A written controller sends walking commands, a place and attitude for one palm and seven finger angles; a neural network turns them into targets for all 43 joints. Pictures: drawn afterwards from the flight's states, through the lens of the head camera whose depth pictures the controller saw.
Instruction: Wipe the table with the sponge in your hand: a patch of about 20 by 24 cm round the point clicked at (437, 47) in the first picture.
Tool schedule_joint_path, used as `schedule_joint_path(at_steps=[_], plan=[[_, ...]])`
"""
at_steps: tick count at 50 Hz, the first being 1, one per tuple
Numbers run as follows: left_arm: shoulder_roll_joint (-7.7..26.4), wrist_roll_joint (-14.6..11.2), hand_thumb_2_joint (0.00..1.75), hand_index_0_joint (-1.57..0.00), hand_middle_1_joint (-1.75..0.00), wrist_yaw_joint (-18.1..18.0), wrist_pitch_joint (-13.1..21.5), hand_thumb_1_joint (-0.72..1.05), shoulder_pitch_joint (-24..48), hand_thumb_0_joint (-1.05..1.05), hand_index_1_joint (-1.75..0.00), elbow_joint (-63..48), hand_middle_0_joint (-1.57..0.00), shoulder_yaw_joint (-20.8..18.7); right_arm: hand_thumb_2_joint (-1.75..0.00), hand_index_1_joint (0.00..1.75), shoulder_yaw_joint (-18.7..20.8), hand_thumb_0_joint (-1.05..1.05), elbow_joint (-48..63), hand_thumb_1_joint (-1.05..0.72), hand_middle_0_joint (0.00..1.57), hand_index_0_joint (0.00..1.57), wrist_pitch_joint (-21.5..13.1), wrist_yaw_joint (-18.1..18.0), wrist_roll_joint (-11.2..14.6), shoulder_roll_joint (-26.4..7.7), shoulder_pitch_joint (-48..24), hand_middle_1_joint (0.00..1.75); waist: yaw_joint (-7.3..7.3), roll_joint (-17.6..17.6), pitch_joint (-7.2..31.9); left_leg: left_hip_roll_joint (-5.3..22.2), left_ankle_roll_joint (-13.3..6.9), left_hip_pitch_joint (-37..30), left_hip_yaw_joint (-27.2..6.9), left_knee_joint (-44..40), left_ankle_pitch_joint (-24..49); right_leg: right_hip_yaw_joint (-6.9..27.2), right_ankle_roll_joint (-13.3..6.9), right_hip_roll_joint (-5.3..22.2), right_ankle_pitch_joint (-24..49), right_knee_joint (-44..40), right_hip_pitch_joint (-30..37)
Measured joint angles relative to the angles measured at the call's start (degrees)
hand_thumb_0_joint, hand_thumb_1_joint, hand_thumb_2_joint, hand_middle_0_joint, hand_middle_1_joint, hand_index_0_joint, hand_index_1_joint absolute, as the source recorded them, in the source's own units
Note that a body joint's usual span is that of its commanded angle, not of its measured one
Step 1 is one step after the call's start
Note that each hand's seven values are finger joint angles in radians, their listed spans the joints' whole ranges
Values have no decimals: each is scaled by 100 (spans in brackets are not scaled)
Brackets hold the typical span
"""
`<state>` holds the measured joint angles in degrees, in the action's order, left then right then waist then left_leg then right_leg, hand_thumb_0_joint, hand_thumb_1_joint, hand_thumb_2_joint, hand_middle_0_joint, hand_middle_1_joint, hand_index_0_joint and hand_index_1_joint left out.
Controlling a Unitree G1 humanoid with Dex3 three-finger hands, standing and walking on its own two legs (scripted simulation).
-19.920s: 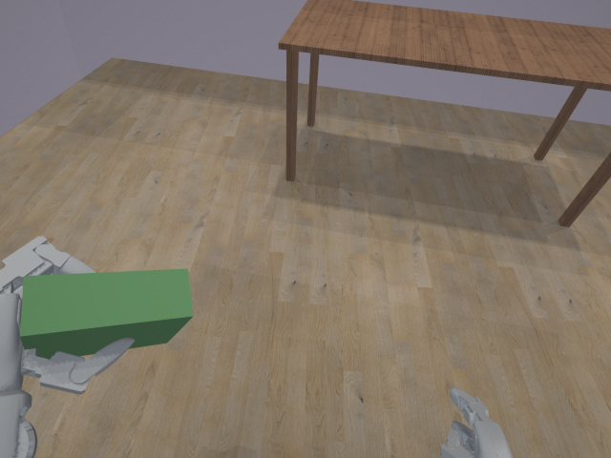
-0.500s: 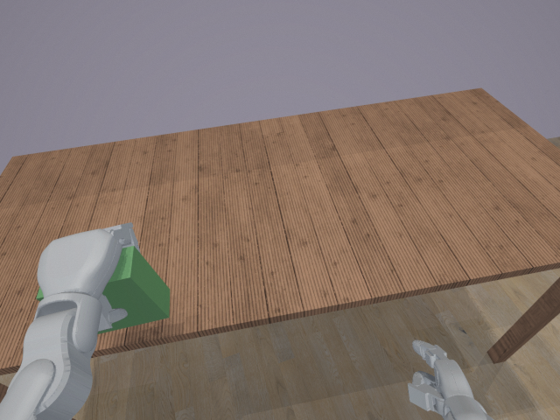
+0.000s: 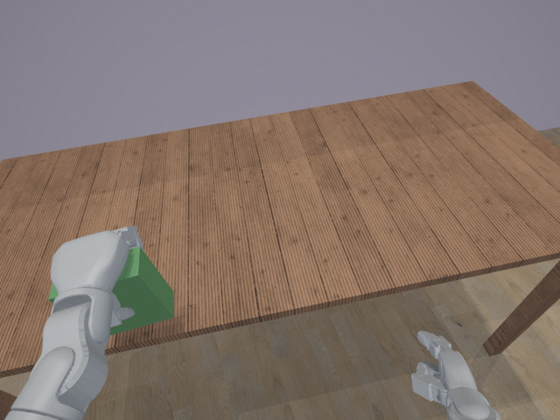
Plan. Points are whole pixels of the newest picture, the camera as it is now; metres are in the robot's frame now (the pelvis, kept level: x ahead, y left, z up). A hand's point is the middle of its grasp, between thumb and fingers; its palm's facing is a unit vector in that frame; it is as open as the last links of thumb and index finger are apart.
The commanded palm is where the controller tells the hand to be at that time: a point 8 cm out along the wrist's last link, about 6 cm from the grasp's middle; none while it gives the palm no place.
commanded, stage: move the sponge above the wiping area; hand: left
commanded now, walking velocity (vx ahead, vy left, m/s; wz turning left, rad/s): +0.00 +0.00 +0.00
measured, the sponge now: (126, 301) +0.25 +0.29 +0.02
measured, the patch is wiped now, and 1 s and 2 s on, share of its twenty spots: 0.00 0.00 0.00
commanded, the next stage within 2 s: none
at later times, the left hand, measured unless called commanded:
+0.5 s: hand (128, 276) +0.27 +0.28 +0.06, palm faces +0.00 -0.11 -0.99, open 9.4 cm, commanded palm +0.25 +0.27 +0.12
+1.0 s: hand (149, 277) +0.29 +0.27 +0.03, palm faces -0.06 -0.14 -0.99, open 9.4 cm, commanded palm +0.27 +0.26 +0.11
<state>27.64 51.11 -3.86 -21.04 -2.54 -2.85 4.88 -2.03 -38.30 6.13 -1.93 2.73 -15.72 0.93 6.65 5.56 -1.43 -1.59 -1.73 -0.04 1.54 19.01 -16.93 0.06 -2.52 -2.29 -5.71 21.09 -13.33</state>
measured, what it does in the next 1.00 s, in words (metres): stands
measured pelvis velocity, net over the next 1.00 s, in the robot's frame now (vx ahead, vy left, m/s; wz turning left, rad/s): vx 0.01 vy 0.02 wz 0.01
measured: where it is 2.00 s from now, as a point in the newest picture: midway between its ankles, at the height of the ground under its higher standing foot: outside the picture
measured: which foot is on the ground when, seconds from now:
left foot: down 0.00-1.00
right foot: down 0.00-1.00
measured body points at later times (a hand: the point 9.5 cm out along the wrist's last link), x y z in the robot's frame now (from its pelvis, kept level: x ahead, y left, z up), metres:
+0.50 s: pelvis +0.00 +0.01 +0.00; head +0.01 -0.02 +0.45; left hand +0.27 +0.29 +0.11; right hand +0.23 -0.20 -0.10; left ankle -0.07 +0.10 -0.74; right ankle +0.06 -0.09 -0.74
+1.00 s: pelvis +0.01 +0.02 +0.00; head +0.02 +0.00 +0.45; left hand +0.29 +0.27 +0.09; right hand +0.25 -0.18 -0.09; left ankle -0.07 +0.10 -0.74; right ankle +0.06 -0.09 -0.74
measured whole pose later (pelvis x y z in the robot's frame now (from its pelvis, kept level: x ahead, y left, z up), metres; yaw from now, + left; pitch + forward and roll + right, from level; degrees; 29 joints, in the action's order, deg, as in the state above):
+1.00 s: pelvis +0.01 +0.02 +0.00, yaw +0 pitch +0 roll -1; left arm 20.3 54.3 -5.7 -24.5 5.2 8.1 14.5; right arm -2.2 -39.0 7.2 -0.6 3.0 -15.0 0.6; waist 6.7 4.6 0.5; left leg -3.0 -3.5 1.6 1.4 19.5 -17.9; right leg 0.5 -0.8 -1.0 -6.7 21.5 -14.8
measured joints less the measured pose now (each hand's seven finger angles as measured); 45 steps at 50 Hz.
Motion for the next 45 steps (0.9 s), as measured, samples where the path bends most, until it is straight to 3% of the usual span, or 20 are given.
schedule_joint_path(at_steps=[3, 7, 14, 19, 25, 31, 36, 45], plan=[[-29, -15, 101, -81, -139, 108, -50, -44, 43, 0, -139, 114, -80, 84, -90, 30, 7, 1, 17, -91, 20, 20, -5, -20, 5, -37, 2, 30, -6, 12, -2, -5, -9, 39, -17, 30, -8, -14, 8, 10, -4, 10, -23], [-58, 15, 101, -81, -139, 190, 152, -44, 51, 0, -139, 184, -80, 174, -90, 30, 32, 1, 19, -91, 20, 20, -51, -43, -30, -47, 24, 30, 27, -20, -10, -9, -17, 72, -8, 59, -20, -5, 12, 10, -7, 30, -56], [-99, 151, 101, -81, -139, -56, 511, -44, 199, 0, -138, 387, -80, 238, -90, 30, 56, 1, -44, -91, 20, 20, -115, -72, -58, 25, 88, 30, 55, -104, 38, -11, -22, 103, 9, 78, -42, 16, 20, 6, -10, 30, -83], [-117, 154, 101, -81, -139, -188, 311, -44, 378, 0, -138, 598, -80, 175, -90, 30, 38, 1, -77, -91, 20, 20, -79, -65, -11, 60, 76, 30, 4, -113, 62, -27, -41, 117, 21, 62, -36, 35, 43, 18, 3, 5, -96], [-271, 128, 102, -81, -139, -93, 46, -44, 370, 0, -139, 569, -80, 313, -90, 30, 67, 1, -54, -91, 20, 20, -48, -7, 1, 15, 107, 30, -24, -46, 108, -72, -91, 119, 15, 25, -26, 44, 94, 61, 6, -28, -94], [-477, 241, 102, -81, -139, -51, 166, -44, 414, 0, -139, 639, -80, 693, -90, 30, 59, 1, -69, -91, 20, 20, -38, 12, -31, 27, 102, 30, 33, -69, 116, -117, -134, 131, 16, 30, -38, 56, 128, 102, -29, 14, -121], [-504, 376, 102, -81, -139, -255, 270, -44, 527, 0, -138, 724, -80, 750, -90, 30, 18, 1, -81, -91, 20, 20, -32, 22, -48, 133, 65, 30, 66, -137, 116, -110, -135, 120, 54, 28, -60, 96, 121, 83, -42, 27, -130], [-635, 329, 102, -80, -139, -389, -283, -44, 681, 0, -139, 846, -80, 748, -90, 30, -4, 1, -98, -91, 20, 20, 57, 130, 32, 132, 10, 30, -1, -62, 234, -115, -155, 120, 10, 16, -85, 62, 154, 96, -67, -16, -102]])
